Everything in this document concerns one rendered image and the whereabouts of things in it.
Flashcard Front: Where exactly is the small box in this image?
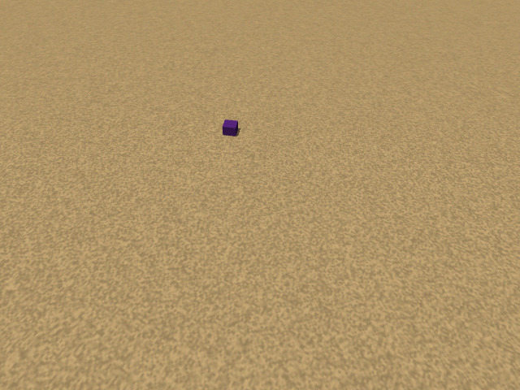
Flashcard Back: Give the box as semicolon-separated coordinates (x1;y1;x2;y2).
223;119;238;137

